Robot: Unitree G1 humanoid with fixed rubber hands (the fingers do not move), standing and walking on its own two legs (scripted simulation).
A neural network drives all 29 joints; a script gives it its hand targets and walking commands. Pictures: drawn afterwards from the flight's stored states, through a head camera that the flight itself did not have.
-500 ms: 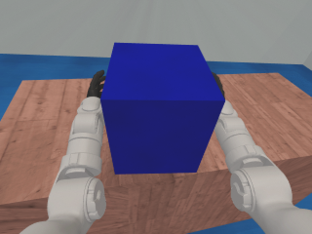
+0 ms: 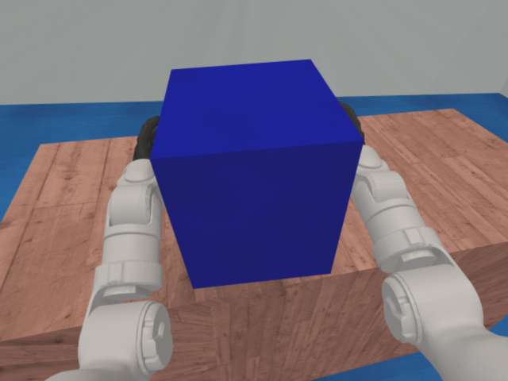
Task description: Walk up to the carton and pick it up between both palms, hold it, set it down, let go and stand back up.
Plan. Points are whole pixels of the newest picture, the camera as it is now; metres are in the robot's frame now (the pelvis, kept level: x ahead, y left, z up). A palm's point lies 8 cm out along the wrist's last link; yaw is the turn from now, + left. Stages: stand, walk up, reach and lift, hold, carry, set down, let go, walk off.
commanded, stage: reach and lift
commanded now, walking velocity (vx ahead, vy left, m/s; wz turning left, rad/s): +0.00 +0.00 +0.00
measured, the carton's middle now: (252, 173) +0.39 +0.00 +0.17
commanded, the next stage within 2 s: hold in 0.98 s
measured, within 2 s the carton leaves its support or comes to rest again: neither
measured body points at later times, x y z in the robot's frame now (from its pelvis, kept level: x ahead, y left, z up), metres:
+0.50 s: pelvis +0.00 +0.01 +0.00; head -0.05 +0.03 +0.45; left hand +0.40 +0.16 +0.21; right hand +0.40 -0.16 +0.23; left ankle +0.03 +0.11 -0.75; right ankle +0.00 -0.12 -0.75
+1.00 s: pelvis +0.01 +0.00 +0.00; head -0.06 +0.02 +0.44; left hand +0.39 +0.16 +0.23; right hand +0.40 -0.16 +0.25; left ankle +0.03 +0.11 -0.75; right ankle +0.00 -0.12 -0.75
